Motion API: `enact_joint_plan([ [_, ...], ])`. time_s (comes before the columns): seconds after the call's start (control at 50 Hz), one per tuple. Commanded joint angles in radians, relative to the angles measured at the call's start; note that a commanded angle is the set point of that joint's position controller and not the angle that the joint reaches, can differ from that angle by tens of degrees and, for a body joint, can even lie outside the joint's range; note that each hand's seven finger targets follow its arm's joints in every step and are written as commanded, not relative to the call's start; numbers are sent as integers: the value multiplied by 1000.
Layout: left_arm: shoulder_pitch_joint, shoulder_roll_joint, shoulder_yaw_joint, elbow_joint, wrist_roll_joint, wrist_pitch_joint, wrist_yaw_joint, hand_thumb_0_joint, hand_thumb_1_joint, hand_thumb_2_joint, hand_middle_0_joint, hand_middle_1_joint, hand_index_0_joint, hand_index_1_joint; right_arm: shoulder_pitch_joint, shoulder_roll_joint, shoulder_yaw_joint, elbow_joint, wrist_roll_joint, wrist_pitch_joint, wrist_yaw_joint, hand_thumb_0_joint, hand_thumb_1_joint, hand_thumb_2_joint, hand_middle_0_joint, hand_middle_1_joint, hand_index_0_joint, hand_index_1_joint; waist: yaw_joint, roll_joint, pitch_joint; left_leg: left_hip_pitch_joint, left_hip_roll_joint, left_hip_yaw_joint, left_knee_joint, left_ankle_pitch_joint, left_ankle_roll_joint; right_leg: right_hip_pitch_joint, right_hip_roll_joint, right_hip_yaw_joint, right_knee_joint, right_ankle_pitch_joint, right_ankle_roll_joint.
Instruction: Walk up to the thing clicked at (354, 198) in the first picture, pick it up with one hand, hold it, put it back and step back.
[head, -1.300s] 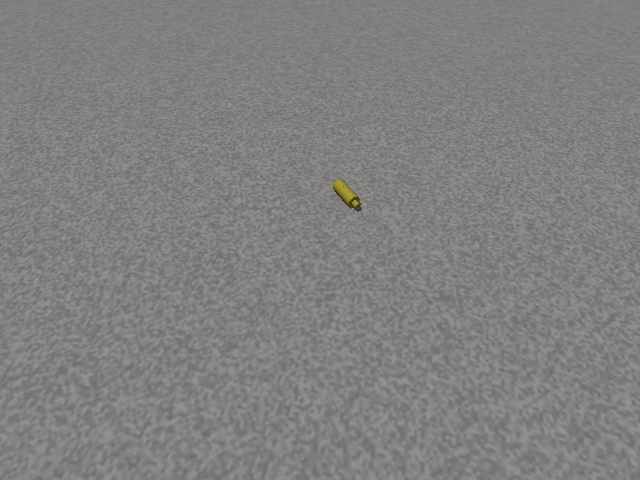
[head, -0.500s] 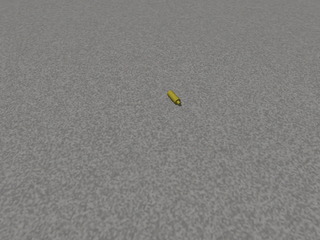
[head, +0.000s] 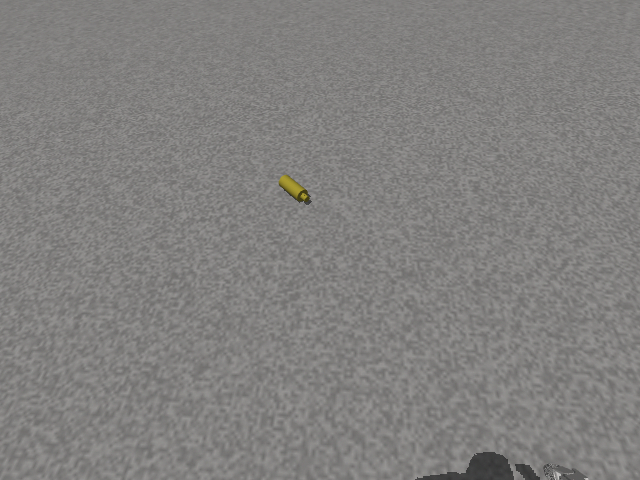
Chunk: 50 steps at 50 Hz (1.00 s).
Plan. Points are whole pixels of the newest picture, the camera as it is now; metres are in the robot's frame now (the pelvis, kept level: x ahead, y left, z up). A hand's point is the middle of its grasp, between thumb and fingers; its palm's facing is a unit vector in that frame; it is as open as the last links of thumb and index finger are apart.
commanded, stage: walk up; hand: left
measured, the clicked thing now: (295, 189) +1.39 +0.14 -0.74
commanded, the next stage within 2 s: none
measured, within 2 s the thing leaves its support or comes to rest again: neither
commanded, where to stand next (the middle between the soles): +0.90 +0.22 m, yaw -50 degrees
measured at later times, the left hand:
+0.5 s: hand (159, 382) +0.30 +0.27 -0.15, palm faces -0.26 -0.86 -0.43, open 7.4 cm
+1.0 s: hand (206, 202) +0.69 +0.26 -0.13, palm faces -0.48 -0.72 -0.51, open 7.3 cm
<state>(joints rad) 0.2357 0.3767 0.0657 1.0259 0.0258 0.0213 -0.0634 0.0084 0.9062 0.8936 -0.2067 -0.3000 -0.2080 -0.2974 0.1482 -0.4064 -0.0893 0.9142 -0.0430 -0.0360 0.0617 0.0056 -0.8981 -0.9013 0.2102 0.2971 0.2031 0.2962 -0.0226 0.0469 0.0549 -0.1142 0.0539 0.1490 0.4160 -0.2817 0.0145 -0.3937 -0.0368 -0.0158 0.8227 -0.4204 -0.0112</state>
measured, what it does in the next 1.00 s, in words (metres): walks ahead, turning right: right foot, then left foot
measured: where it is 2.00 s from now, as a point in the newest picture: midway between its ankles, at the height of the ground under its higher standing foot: (256, 309)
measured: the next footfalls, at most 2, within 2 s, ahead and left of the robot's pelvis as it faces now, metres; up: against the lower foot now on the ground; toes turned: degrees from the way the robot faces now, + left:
right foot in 0.12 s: +0.13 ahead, -0.16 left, +0.00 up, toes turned -11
left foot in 0.56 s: +0.46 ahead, +0.13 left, +0.00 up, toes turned -15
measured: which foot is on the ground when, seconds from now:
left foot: down 0.00-0.12, up 0.14-0.54, down 0.56-1.00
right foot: up 0.00-0.10, down 0.12-0.60, up 0.62-0.98, down 1.00-1.00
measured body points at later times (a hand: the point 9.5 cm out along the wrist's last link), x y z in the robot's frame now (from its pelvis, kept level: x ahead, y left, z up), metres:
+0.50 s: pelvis +0.21 +0.01 -0.02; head +0.22 -0.01 +0.43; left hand +0.32 +0.32 -0.12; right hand +0.23 -0.34 -0.12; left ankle +0.40 +0.13 -0.71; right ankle +0.09 -0.15 -0.74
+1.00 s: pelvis +0.45 +0.07 -0.03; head +0.45 +0.03 +0.42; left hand +0.72 +0.30 -0.10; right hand +0.31 -0.21 -0.16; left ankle +0.42 +0.14 -0.74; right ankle +0.48 -0.04 -0.74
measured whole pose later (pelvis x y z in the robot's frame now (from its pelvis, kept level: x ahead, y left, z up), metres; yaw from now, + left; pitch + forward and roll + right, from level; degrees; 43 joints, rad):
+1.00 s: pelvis +0.45 +0.07 -0.03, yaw -29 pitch -1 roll +1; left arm 0.25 0.41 0.05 0.83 -0.02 -0.07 0.04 0.00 0.91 0.89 -0.21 -0.30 -0.21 -0.30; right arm 0.37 -0.41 -0.09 0.73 -0.06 0.04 0.08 0.01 -0.90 -0.90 0.21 0.30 0.20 0.30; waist -0.11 0.07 0.09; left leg -0.17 0.00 0.27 0.66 -0.47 0.08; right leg -0.42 -0.02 -0.11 0.65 -0.21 -0.06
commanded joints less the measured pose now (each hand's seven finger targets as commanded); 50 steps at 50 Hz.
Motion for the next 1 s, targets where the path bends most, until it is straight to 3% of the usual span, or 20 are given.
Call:
enact_joint_plan([
  [0.0, -8, 219, 72, -144, -23, -50, -20, 0, 900, 900, -200, -300, -200, -300, -126, -256, -76, -148, -11, -20, 0, 0, -900, -900, 200, 300, 200, 300, 43, 118, -29, 36, 264, -176, -196, -278, 155, -64, -97, -15, -41, 17, 5],
  [0.08, 249, 255, 109, -67, -12, -72, 5, 0, 900, 900, -200, -300, -200, -300, -158, -211, -62, -207, -9, 11, 15, 0, -900, -900, 200, 300, 200, 300, 146, -117, -86, -290, 99, 62, 296, -297, 100, 420, 11, -116, -242, 216, -1],
  [0.1, 358, 325, 133, -51, -5, -83, 28, 0, 900, 900, -200, -300, -200, -300, -144, -157, -40, -222, -7, 17, 19, 0, -900, -900, 200, 300, 200, 300, 202, -311, -96, -495, 26, 53, 588, -330, 67, 575, -14, 37, -291, 86, -42],
  [0.12, 378, 378, 147, -78, 6, -86, 51, 0, 900, 900, -200, -300, -200, -300, -156, -105, -15, -259, -1, 20, 27, 0, -900, -900, 200, 300, 200, 300, 211, -471, -45, -717, -67, -39, 784, -405, 11, 559, -184, 442, -487, -282, -113],
  [0.14, 188, 382, 115, -166, -4, -86, 58, 0, 900, 900, -200, -300, -200, -300, -99, -166, -26, -251, 17, 27, 40, 0, -900, -900, 200, 300, 200, 300, 123, -309, 5, -695, -23, -197, 857, -305, -36, 392, -323, 791, -696, -494, -198],
  [0.16, 128, 421, 118, -181, -19, -85, 58, 0, 900, 900, -200, -300, -200, -300, -113, -239, -54, -243, 8, 26, 42, 0, -900, -900, 200, 300, 200, 300, 91, -234, 32, -653, 16, -253, 839, -305, -34, 283, -375, 909, -746, -629, -275],
  [0.26, 19, 342, 84, -209, -33, -108, 95, 0, 900, 900, -200, -300, -200, -300, 55, -241, -50, -165, 23, 34, 45, 0, -900, -900, 200, 300, 200, 300, 3, -163, 35, -534, 90, -266, 685, -46, -30, 200, -208, 418, -596, -172, -181],
  [0.44, 103, 369, 88, -229, -20, -152, 100, 0, 900, 900, -200, -300, -200, -300, -74, -206, -65, -278, -13, 31, 70, 0, -900, -900, 200, 300, 200, 300, 21, -118, 72, -424, 94, -209, 339, 168, -34, 114, -131, 237, -498, 164, -146],
  [0.5, 53, 380, 83, -244, -14, -144, 114, 0, 900, 900, -200, -300, -200, -300, 45, -215, -84, -256, -9, 25, 66, 0, -900, -900, 200, 300, 200, 300, -55, -165, -22, -179, 77, -159, 283, 107, 0, 57, -168, 231, -364, 361, -133],
  [0.54, 51, 318, 61, -257, -4, -136, 126, 0, 900, 900, -200, -300, -200, -300, 298, -280, -121, -186, -20, 19, 50, 0, -900, -900, 200, 300, 200, 300, -184, 20, -153, 142, 30, -189, 212, 40, 34, -56, -92, 155, 67, 401, -78],
  [0.56, 130, 210, 26, -247, -12, -133, 128, 0, 900, 900, -200, -300, -200, -300, 378, -328, -138, -176, -31, 10, 33, 0, -900, -900, 200, 300, 200, 300, -208, 259, -157, 234, 139, -362, 92, -182, 51, -237, 40, 113, 328, 78, -44],
  [0.58, 219, 187, 8, -244, -40, -126, 136, 0, 900, 900, -200, -300, -200, -300, 289, -387, -143, -208, -5, -3, 20, 0, -900, -900, 200, 300, 200, 300, -129, 429, -145, 221, 321, -723, -141, -312, 54, -377, 133, 57, 462, -134, -43],
  [0.6, 254, 227, 13, -208, -38, -122, 147, 0, 900, 900, -200, -300, -200, -300, 168, -405, -151, -224, 22, 0, 16, 0, -900, -900, 200, 300, 200, 300, -55, 387, -136, 139, 373, -854, -223, -404, 139, -353, 47, 112, 564, -97, -67],
  [0.62, 214, 278, 19, -196, -32, -125, 141, 0, 900, 900, -200, -300, -200, -300, 110, -356, -140, -251, 28, 6, 11, 0, -900, -900, 200, 300, 200, 300, -45, 273, -102, 16, 358, -779, -236, -427, 144, -304, -1, 99, 556, -10, -60],
  [0.68, 157, 305, 44, -157, -65, -118, 116, 0, 900, 900, -200, -300, -200, -300, 111, -235, -96, -257, 10, -4, 6, 0, -900, -900, 200, 300, 200, 300, -37, 156, -62, -58, 201, -324, -96, 63, 70, -212, -39, 79, 383, 110, -43],
  [0.78, 75, 226, 24, -205, -58, -105, 111, 0, 900, 900, -200, -300, -200, -300, 204, -207, -75, -250, -2, -8, -5, 0, -900, -900, 200, 300, 200, 300, -66, 133, -54, 70, 200, -168, -42, 511, 134, -224, -21, 17, 137, 112, -3],
  [0.88, 54, 209, 35, -230, -51, -102, 112, 0, 900, 900, -200, -300, -200, -300, 147, -208, -69, -303, -18, 16, 4, 0, -900, -900, 200, 300, 200, 300, -45, 92, -18, -115, 214, -102, -37, 393, 140, 8, -9, -78, -67, 215, -28],
  [0.94, 209, 233, 63, -187, -44, -104, 126, 0, 900, 900, -200, -300, -200, -300, 77, -199, -62, -336, -17, 36, 10, 0, -900, -900, 200, 300, 200, 300, 57, -11, -72, -245, 162, -38, 181, 357, 74, 288, 18, -90, -218, 340, -47],
  [0.96, 316, 288, 89, -166, -37, -106, 139, 0, 900, 900, -200, -300, -200, -300, 85, -172, -51, -352, -16, 36, 10, 0, -900, -900, 200, 300, 200, 300, 109, -110, -133, -329, 116, -13, 369, 362, 30, 455, -5, -20, -268, 279, -78],
  [0.98, 372, 335, 105, -163, -30, -110, 153, 0, 900, 900, -200, -300, -200, -300, 155, -128, -35, -345, -13, 41, 9, 0, -900, -900, 200, 300, 200, 300, 128, -266, -167, -500, 21, -35, 583, -129, -11, 584, -157, 260, -381, 151, -140],
])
